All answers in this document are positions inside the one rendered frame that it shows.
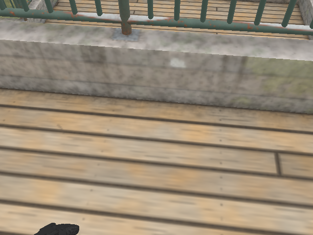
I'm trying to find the robot left hand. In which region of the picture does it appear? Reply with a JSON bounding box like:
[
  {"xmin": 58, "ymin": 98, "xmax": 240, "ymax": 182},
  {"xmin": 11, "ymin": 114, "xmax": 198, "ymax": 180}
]
[{"xmin": 34, "ymin": 222, "xmax": 79, "ymax": 235}]

